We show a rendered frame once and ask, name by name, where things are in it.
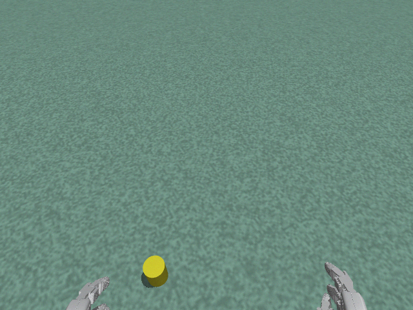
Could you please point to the left robot hand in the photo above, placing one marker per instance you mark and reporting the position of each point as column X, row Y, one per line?
column 89, row 294

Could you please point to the can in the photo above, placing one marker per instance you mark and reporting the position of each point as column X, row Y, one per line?
column 155, row 271

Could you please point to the right robot hand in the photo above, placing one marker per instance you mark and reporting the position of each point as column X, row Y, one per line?
column 343, row 294

